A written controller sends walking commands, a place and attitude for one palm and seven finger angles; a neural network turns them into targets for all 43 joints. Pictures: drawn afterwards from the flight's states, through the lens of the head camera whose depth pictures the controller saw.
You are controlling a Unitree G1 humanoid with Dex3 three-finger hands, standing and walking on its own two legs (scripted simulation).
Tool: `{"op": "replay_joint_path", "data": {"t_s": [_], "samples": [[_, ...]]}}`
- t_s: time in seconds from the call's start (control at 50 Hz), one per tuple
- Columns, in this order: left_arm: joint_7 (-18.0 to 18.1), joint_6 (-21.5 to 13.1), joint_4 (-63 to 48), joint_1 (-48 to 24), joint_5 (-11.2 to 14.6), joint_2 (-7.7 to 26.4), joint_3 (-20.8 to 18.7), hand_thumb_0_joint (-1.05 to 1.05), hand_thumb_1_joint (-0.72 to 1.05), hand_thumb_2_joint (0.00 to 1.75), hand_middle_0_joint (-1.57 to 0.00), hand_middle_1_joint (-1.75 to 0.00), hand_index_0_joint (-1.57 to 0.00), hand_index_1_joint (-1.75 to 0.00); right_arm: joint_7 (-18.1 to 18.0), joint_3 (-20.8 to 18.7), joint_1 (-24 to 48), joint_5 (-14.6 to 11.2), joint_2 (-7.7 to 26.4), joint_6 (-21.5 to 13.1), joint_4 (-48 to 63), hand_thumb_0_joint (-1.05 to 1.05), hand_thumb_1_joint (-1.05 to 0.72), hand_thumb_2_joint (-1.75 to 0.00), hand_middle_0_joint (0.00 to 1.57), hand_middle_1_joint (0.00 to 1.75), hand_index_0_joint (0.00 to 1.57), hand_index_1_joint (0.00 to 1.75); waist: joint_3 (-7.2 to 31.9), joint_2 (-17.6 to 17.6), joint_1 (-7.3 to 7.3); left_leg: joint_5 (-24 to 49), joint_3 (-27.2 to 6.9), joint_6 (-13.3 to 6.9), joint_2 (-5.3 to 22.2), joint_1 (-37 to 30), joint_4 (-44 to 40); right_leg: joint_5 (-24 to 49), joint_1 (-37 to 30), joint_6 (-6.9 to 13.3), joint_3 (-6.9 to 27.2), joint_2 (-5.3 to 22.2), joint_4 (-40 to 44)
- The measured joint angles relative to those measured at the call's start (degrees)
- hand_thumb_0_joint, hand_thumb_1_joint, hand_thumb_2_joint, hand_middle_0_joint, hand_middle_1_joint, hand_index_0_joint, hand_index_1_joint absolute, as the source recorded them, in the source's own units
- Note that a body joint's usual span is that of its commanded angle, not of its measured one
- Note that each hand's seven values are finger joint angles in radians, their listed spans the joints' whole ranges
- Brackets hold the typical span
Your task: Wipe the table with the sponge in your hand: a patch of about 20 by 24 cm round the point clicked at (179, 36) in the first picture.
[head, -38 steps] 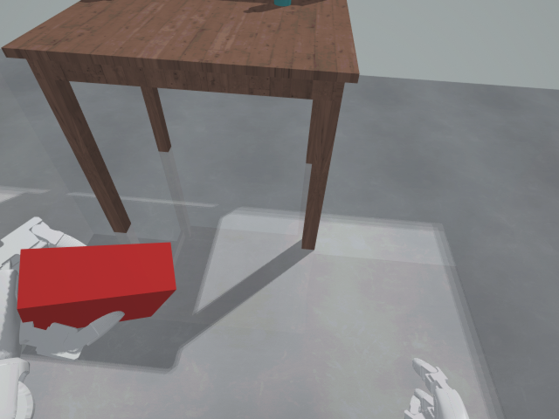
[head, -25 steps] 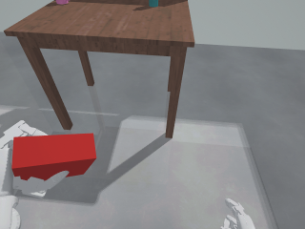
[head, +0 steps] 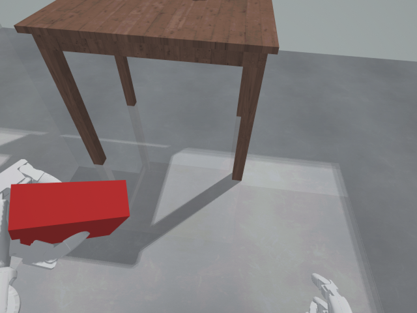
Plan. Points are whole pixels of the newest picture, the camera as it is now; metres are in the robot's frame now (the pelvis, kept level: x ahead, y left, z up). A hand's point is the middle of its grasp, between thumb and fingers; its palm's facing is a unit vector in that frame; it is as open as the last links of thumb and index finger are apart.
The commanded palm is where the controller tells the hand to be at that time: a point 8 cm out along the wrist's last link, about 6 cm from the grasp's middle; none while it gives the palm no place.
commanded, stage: walk to a spot facing it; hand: left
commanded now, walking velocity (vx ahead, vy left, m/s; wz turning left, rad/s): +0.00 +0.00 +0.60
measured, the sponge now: (87, 213) +0.23 +0.19 +0.14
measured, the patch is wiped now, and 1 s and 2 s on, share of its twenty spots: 0.00 0.00 0.00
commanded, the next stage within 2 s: none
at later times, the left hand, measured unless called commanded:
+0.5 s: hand out of the picture +0.13 +0.25 +0.17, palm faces +0.56 -0.72 -0.41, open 9.6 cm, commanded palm +0.07 +0.28 +0.19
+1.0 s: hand out of the picture +0.02 +0.28 +0.18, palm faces +0.76 -0.47 -0.44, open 9.6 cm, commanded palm -0.03 +0.28 +0.19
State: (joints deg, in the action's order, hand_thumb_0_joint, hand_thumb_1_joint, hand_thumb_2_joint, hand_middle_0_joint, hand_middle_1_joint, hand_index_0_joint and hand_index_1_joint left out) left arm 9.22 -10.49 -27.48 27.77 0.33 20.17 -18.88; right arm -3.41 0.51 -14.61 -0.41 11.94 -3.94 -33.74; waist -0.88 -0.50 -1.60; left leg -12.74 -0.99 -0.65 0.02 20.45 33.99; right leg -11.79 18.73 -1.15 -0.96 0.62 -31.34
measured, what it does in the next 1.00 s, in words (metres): steps on the spot, turning left: left foot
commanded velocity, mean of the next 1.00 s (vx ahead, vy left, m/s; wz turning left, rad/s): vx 0.15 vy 0.00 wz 0.58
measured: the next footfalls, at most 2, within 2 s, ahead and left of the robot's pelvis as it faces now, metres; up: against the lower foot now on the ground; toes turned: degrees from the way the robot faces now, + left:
left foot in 0.62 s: -0.04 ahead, +0.11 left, +0.00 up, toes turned +25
right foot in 1.04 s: +0.07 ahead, -0.11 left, +0.00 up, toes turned +26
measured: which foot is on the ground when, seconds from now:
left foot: down 0.00-0.34, up 0.36-0.60, down 0.62-1.00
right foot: down 0.00-0.64, up 0.66-1.00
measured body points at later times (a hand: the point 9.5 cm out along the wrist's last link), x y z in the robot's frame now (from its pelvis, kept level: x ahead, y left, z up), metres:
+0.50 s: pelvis -0.01 -0.03 +0.00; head -0.02 -0.03 +0.45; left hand +0.09 +0.28 +0.19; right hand +0.19 -0.23 -0.09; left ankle -0.04 +0.09 -0.67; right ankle +0.05 -0.13 -0.73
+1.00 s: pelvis -0.03 -0.04 +0.01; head -0.02 -0.05 +0.46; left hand -0.02 +0.30 +0.20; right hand +0.21 -0.13 -0.09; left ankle -0.08 +0.10 -0.73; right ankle +0.03 -0.14 -0.70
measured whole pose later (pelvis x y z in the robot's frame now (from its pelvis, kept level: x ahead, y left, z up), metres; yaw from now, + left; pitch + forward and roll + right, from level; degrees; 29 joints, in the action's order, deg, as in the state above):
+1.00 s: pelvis -0.03 -0.04 +0.01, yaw +31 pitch +0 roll -1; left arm 7.7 -8.9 -26.1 28.0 1.4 21.1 -20.7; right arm -2.7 2.8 -14.5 0.1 7.6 -5.1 -35.5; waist 1.5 -2.5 0.8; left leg -13.8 -6.8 0.0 0.8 16.6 29.3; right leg -25.3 20.8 -4.0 -5.8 1.1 -43.4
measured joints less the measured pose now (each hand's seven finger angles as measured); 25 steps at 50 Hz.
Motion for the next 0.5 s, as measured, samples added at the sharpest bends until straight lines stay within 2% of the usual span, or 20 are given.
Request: {"op": "replay_joint_path", "data": {"t_s": [0.18, 0.28, 0.34, 0.36, 0.4, 0.46, 0.5], "samples": [[0.2, 1.05, -1.82, 0.59, 0.24, 0.6, -1.62, -0.01, -0.44, 0.97, -0.8, -1.32, -0.8, -1.32, -0.32, 0.4, 0.58, 0.17, -0.65, -0.02, 0.14, 0.01, -0.9, -0.9, 0.2, 0.3, 0.2, 0.3, -0.78, 0.71, 1.14, -1.0, -2.17, -0.34, -1.87, 3.54, 4.05, -3.06, 3.07, -0.52, -1.9, 1.6, -5.44], [-0.32, 1.38, -2.13, -1.26, 0.16, 0.4, -1.31, -0.01, -0.44, 0.97, -0.8, -1.32, -0.8, -1.32, 0.02, 0.68, 1.27, 0.95, -2.19, -1.33, -0.16, 0.01, -0.9, -0.9, 0.2, 0.3, 0.2, 0.3, -1.47, 0.46, 1.15, 0.44, -5.28, 0.45, -2.69, 3.98, 3.2, -12.01, 3.01, -1.02, 0.09, -1.26, -8.44], [-0.77, 1.14, -3.23, -0.88, 0.6, 0.04, -0.57, -0.01, -0.44, 0.97, -0.8, -1.32, -0.8, -1.32, 0.71, 0.68, 1.74, 0.99, -2.15, -1.53, -0.16, 0.01, -0.9, -0.9, 0.2, 0.3, 0.2, 0.3, -1.87, -1.34, 1.18, 1.62, -7.96, 1.38, -2.32, 3.82, 2.26, -4.42, 0.86, 0.65, -1.42, -2.53, -3.56], [-0.81, 1.11, -3.89, -0.15, 0.7, 0.33, -0.54, -0.01, -0.44, 0.97, -0.8, -1.32, -0.8, -1.32, 0.95, 0.65, 1.78, 0.83, -2.14, -1.21, -0.06, 0.01, -0.9, -0.9, 0.2, 0.3, 0.2, 0.3, -1.59, -1.36, 1.26, -0.2, -7.86, 1.26, -2.23, 4.32, 3.16, -0.95, 0.56, 1.71, -2.11, -2.23, -2.41], [-0.8, 1.19, -4.41, 0.6, 1.0, 0.66, 0.06, -0.01, -0.44, 0.97, -0.8, -1.32, -0.8, -1.32, 1.04, 0.23, 1.77, 0.52, -1.84, -0.23, -0.27, 0.01, -0.9, -0.9, 0.21, 0.3, 0.2, 0.3, -1.05, -0.8, 1.13, -7.29, -5.2, 1.78, -2.23, 7.0, 12.3, -1.38, 0.36, 2.69, -3.2, -0.94, -2.78], [-1.03, 1.18, -2.52, 1.32, 0.89, 0.1, 0.92, -0.01, -0.44, 0.97, -0.8, -1.32, -0.8, -1.32, 0.42, -0.25, 1.24, 0.63, -0.52, 1.36, -1.01, 0.01, -0.9, -0.9, 0.21, 0.3, 0.2, 0.3, 0.41, 0.0, 0.78, -9.87, -0.72, 2.68, -1.25, 9.06, 24.96, -2.72, -0.88, 2.41, -4.95, 1.51, -1.74], [-1.2, 1.29, -0.56, 1.46, 0.59, 0.11, 0.87, -0.01, -0.44, 0.97, -0.8, -1.32, -0.8, -1.32, -0.33, -0.48, 0.83, 0.63, 0.18, 1.97, -1.22, 0.01, -0.9, -0.9, 0.21, 0.3, 0.2, 0.3, 1.14, 0.75, 0.58, -10.63, 1.76, 2.84, 0.18, 7.14, 24.76, -2.58, -1.66, 1.99, -6.17, 3.1, -0.98]]}}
